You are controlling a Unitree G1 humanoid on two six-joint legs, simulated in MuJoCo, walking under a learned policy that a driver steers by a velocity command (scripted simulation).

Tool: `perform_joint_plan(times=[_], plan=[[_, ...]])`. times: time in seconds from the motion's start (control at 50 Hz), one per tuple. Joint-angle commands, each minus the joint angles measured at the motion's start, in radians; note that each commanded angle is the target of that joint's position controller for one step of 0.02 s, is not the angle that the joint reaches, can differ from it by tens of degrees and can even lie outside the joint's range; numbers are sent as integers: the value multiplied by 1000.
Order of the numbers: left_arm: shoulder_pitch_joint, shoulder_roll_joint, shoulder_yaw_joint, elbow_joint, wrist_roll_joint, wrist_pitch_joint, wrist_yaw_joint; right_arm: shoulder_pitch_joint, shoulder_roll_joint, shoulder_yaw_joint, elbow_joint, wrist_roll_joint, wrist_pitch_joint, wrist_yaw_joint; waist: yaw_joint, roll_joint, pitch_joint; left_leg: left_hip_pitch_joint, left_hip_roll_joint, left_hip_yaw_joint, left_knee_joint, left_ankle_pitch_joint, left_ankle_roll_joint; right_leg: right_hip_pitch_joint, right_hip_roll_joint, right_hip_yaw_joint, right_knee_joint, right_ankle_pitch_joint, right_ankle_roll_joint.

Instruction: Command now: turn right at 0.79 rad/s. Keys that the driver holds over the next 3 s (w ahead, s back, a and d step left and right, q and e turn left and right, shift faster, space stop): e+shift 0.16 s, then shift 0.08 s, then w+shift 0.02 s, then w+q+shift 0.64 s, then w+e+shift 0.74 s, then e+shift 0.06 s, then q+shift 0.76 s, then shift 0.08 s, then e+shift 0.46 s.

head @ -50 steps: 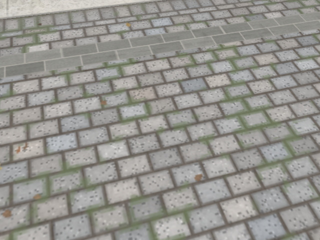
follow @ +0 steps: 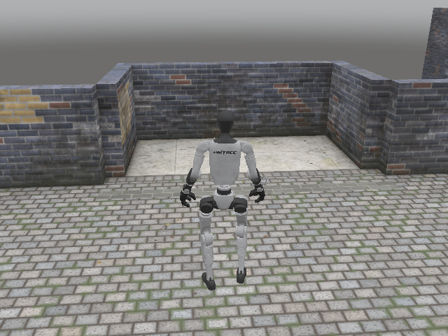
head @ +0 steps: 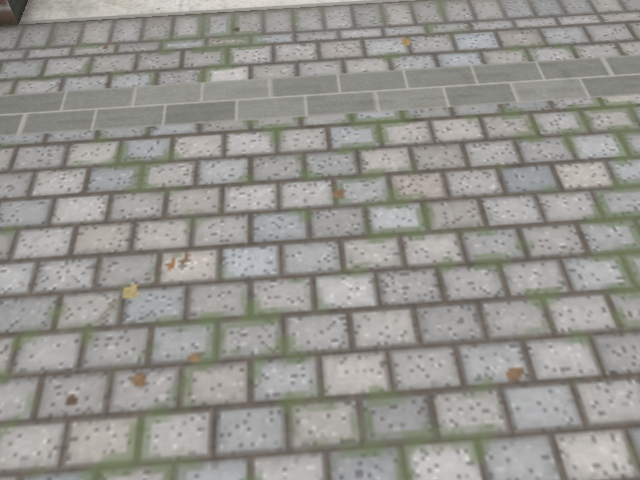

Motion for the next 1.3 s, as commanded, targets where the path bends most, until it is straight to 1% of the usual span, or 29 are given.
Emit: perform_joint_plan(times=[0.02, 0.08, 0.1, 0.12, 0.14, 0.16, 0.2, 0.24, 0.28, 0.32, 0.46, 0.48, 0.54, 0.66, 0.7, 0.74, 0.76, 0.8, 0.82, 0.86, 0.92, 1.0, 1.12, 1.16, 1.2, 1.24, 1.26, 1.28, 1.3], plan=[[-27, 86, 28, -111, -6, 1, -16, -36, -186, -61, -59, 22, -14, 17, -14, 120, -120, 139, 323, -164, -96, 407, 168, 17, 3, -28, -93, -14, -46], [72, 120, 57, -97, -5, 3, -6, 2, -158, -62, -15, 47, -4, 33, 46, 46, -147, 60, 245, -62, 140, 345, 41, 243, 74, -40, -356, 207, -131], [157, 244, 100, -91, -4, -6, 17, 6, -128, -55, -25, 24, -5, 36, 73, -167, -148, -170, 137, -6, 428, 109, -45, 436, -42, 192, -443, 628, -215], [136, 360, 113, -125, 20, -24, 18, -75, -79, -34, -116, -18, -16, 27, 35, -371, -165, -518, -42, -110, 710, -441, -129, 545, -250, 608, -452, 870, -424], [142, 313, 101, -130, 37, -62, -1, -128, -128, -46, -117, -13, -19, 19, 88, -196, -269, -559, -52, -322, 845, -456, -126, 533, -292, 634, -498, 740, -488], [113, 284, 88, -118, 30, -85, -4, -149, -135, -47, -127, 11, -23, 14, 64, -145, -217, -590, -44, -363, 842, -359, -98, 502, -243, 556, -522, 590, -437], [-24, 202, 59, -132, -8, -84, 17, -94, -158, -55, -86, 5, -25, -4, -8, -75, -143, -583, -9, -381, 751, -165, -75, 426, -162, 410, -507, 538, -325], [-77, 166, 36, -151, 7, -78, 35, -28, -152, -55, -49, -2, -21, 1, -39, -96, -182, -466, -33, -360, 752, -67, -88, 364, -119, 327, -496, 671, -305], [4, 147, 26, -119, -2, -93, 34, 20, -131, -42, -21, 14, -29, 24, -16, -82, -231, -449, -24, -336, 647, 29, -84, 408, -90, 314, -575, 181, -297], [44, 149, 18, -91, 5, -114, 26, -25, -116, -29, -27, 31, -41, 42, 21, -151, -157, -497, -11, -322, 512, 96, -78, 415, -110, 363, -672, -122, -289], [113, 173, 24, -27, 25, -171, 23, -49, -128, -29, -43, 53, -78, 58, 62, -128, 3, -721, -5, -419, 430, 167, -48, 537, -213, 306, -768, -134, -268], [173, 163, 15, -8, 70, -161, 7, -29, -119, -28, -14, -60, -34, 92, 70, -90, 0, -674, -58, -382, 466, 134, -57, 506, -174, 236, -798, -160, -234], [138, 147, 12, 4, 69, -168, 1, -18, -115, -30, -23, -31, -14, 127, 37, -116, 56, -694, -29, -369, 501, 175, -47, 472, -178, 133, -812, -94, -204], [161, 155, 23, 74, 74, -186, 15, -120, -99, -1, -83, -22, -14, 146, 45, -80, 110, -674, 34, -264, 376, 104, 60, 569, -213, -45, -817, 79, -184], [149, 172, 25, 93, 74, -180, 15, -94, -94, 7, -92, -16, -10, 135, 16, -87, 78, -535, -19, -181, 311, 0, 126, 578, -192, -138, -713, 493, -167], [147, 224, 32, 106, 69, -162, 16, 133, -135, -13, -41, -2, -16, 106, -101, -107, -94, -198, -172, -92, 338, -117, 185, 551, -178, -189, -338, 1195, -165], [111, 237, 29, 91, 59, -154, 16, 385, -184, -38, 30, -9, -28, 95, -228, -57, -227, 142, -217, -137, 249, -83, 213, 385, -144, -201, -3, 1181, -140], [90, 64, -27, -19, 59, -189, -17, 415, -393, -92, 39, -1, -26, 72, -137, 333, -370, 545, 147, -1110, -169, -621, 352, -266, 149, 16, 614, -75, -54], [-48, 124, -24, -52, 69, -201, -17, 397, -361, -87, 33, 2, -25, 71, -172, 155, -280, 534, 155, -1136, -216, -473, 321, -395, 107, 152, 658, 11, -74], [-36, 111, -38, -37, 67, -215, -11, 368, -288, -70, 54, -6, -37, 47, -92, -15, -110, 297, 117, -918, -178, -174, 276, -358, 8, 141, 529, 103, -84], [49, 96, -50, -8, 94, -159, -19, 258, -188, -29, 27, 5, -64, 41, 10, 14, -48, 44, 11, -715, -220, -73, 264, -211, -42, 129, 386, 101, -54], [-114, 72, -65, -40, 71, -131, -39, 342, -162, -11, 64, 10, -110, 51, -42, 29, 73, 8, -36, -536, -338, 284, 196, -286, -42, 12, 149, 295, -58], [-212, 47, -81, -35, 23, -152, -56, 371, -172, 9, 121, 2, -149, 37, -61, 58, 46, 214, -2, -299, -419, 955, 56, -117, 90, -85, -242, 570, -170], [-123, 96, -64, 10, 19, -152, -53, 331, -222, -4, 120, -13, -145, 14, 7, 103, -36, 334, 37, -255, -327, 1252, 19, -6, 168, -84, -265, 544, -191], [164, 176, -31, 108, 16, -138, -40, 252, -253, -19, 102, -51, -117, -8, 157, 129, -177, 367, 69, -224, 3, 1541, -9, 241, 256, -103, -205, 426, -210], [586, 239, 17, 232, 15, -125, -17, 77, -264, -28, 72, -51, -90, -17, 399, 28, -224, 141, -42, -171, 835, 1268, -20, 558, 189, 17, -333, 330, -312], [527, 228, 19, 271, 18, -105, -12, 67, -51, 25, 17, -55, -125, 9, 219, -345, -150, -407, -255, -256, 1274, -172, -44, 793, 49, 291, -180, 517, -370], [328, 263, 24, 198, 41, -111, -12, 248, -31, 55, -48, 1, -141, 25, 49, -367, -354, -647, -230, -458, 1379, -221, -53, 918, -140, 875, -465, 92, -582], [239, 178, 21, 145, 38, -113, -10, 181, -122, 59, -26, -27, -155, 29, 78, -77, -267, -639, -151, -492, 1262, -96, -13, 780, -151, 946, -620, -157, -544]])
Next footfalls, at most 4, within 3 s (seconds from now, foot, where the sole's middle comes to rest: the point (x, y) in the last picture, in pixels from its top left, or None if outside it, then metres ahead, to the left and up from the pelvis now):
0.10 right None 0.04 -0.14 -0.77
0.76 left None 0.42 0.09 -0.77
1.24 right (303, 280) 0.92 0.11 -0.77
1.66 left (245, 160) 1.34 0.29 -0.77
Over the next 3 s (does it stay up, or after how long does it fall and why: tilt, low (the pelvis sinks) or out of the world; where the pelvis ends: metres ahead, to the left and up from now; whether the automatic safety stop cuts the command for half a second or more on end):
stays up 1.47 0.14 -0.01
